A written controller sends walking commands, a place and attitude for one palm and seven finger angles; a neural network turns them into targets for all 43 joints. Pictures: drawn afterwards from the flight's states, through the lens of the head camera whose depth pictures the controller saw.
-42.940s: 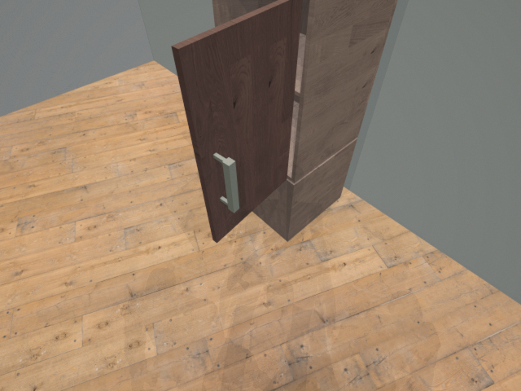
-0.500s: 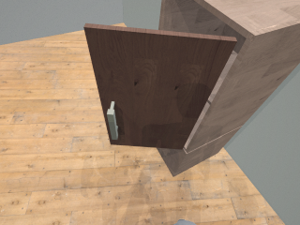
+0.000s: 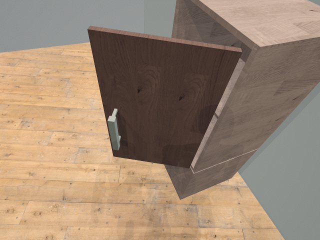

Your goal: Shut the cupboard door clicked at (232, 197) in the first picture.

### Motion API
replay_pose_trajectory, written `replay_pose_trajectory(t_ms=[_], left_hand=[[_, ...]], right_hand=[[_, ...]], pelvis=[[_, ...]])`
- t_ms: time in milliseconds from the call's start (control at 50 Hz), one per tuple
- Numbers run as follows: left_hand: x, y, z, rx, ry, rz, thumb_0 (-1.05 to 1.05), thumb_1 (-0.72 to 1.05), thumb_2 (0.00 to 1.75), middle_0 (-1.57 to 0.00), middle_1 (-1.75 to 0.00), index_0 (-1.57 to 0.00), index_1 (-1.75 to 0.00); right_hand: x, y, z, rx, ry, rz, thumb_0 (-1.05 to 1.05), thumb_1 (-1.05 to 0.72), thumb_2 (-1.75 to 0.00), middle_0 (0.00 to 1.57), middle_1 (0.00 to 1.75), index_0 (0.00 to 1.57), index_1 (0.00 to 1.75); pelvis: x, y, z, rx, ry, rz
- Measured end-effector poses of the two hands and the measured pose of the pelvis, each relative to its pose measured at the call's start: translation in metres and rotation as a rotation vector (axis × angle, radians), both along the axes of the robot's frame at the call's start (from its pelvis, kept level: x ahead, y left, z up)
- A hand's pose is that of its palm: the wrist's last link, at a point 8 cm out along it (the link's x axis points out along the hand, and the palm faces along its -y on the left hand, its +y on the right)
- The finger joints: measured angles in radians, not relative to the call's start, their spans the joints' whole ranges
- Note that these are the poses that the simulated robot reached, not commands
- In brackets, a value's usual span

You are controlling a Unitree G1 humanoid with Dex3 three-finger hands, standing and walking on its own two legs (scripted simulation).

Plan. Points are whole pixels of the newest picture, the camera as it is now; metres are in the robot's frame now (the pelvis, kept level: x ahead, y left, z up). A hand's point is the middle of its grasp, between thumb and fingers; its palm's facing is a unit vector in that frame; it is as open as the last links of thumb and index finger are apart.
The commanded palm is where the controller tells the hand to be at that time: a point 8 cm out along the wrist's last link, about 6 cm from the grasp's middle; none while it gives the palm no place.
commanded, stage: come to a stop and stand still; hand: left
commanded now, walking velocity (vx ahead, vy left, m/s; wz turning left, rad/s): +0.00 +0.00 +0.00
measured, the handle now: (115, 130) +0.46 +0.20 -0.09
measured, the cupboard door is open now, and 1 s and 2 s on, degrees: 60 60 60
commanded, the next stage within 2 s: look again from close up in 1.30 s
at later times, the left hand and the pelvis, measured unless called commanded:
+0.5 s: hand out of the picture +0.03 +0.20 -0.16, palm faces +0.00 -0.97 -0.23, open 7.4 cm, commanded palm none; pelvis +0.02 +0.02 +0.01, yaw -1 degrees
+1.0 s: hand out of the picture +0.05 +0.17 -0.17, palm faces +0.00 -0.98 -0.21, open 7.3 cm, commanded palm none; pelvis +0.04 +0.00 +0.01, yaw -1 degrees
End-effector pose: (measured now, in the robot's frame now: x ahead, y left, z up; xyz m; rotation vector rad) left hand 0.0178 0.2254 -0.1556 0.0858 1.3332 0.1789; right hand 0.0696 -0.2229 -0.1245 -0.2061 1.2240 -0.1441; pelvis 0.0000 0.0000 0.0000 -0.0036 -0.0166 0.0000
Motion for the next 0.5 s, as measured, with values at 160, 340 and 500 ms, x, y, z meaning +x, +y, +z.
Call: replay_pose_trajectory(t_ms=[160, 340, 500], left_hand=[[-0.035, 0.017, 0.009, 0.047, 0.063, -0.040, 0.00, 0.91, 0.90, -0.20, -0.30, -0.20, -0.30], [-0.018, 0.037, 0.025, 0.095, 0.037, -0.046, 0.00, 0.91, 0.90, -0.20, -0.30, -0.20, -0.29], [0.010, 0.024, 0.024, 0.067, 0.023, -0.079, 0.00, 0.91, 0.90, -0.20, -0.30, -0.20, -0.29]], right_hand=[[0.008, 0.016, -0.012, 0.058, -0.080, 0.007, 0.00, -0.92, -0.90, 0.20, 0.30, 0.20, 0.30], [-0.020, 0.016, -0.017, 0.051, -0.002, 0.000, -0.01, -0.94, -0.90, 0.20, 0.30, 0.20, 0.30], [-0.043, 0.016, -0.016, 0.056, 0.094, -0.029, 0.00, -0.92, -0.90, 0.20, 0.30, 0.20, 0.30]], pelvis=[[-0.004, 0.016, -0.005, -0.008, 0.002, 0.002], [0.004, 0.025, 0.001, 0.002, 0.011, -0.003], [0.015, 0.020, 0.005, 0.007, 0.019, -0.009]])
